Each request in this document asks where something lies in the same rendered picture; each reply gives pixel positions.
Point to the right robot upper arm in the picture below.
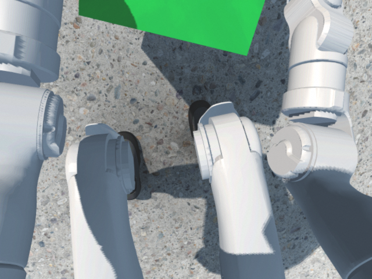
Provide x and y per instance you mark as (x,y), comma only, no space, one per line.
(316,163)

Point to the left robot thigh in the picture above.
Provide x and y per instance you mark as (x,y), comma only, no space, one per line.
(102,243)

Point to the carton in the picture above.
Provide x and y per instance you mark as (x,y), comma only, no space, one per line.
(228,25)

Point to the robot right foot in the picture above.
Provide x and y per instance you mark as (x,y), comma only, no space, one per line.
(196,110)

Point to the robot right forearm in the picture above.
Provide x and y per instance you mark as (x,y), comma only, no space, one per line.
(319,37)

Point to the robot left forearm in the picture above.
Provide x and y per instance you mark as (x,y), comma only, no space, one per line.
(29,32)

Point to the left robot upper arm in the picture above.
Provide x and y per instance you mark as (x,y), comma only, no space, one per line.
(32,128)

